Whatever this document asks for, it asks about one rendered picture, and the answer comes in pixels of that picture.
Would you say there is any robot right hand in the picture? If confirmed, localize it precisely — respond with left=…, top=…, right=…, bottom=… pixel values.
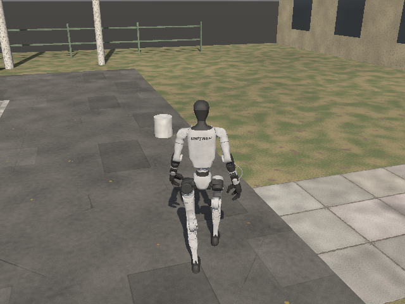
left=227, top=183, right=242, bottom=200

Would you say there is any left robot forearm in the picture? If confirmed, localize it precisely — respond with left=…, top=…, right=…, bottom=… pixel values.
left=170, top=153, right=180, bottom=175

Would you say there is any right robot forearm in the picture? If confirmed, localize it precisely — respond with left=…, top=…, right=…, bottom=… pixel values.
left=226, top=154, right=240, bottom=185

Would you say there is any robot right foot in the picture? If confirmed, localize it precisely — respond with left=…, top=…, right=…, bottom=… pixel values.
left=211, top=231, right=220, bottom=245

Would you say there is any right robot upper arm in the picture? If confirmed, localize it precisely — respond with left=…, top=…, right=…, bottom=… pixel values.
left=215, top=127, right=232, bottom=163

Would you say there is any humanoid robot torso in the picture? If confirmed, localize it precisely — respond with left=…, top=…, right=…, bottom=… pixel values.
left=187, top=124, right=217, bottom=190

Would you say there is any robot left hand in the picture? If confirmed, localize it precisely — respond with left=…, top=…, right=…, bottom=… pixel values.
left=169, top=173, right=184, bottom=186

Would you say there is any left robot upper arm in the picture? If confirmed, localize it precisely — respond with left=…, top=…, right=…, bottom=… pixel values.
left=173, top=128, right=189, bottom=162

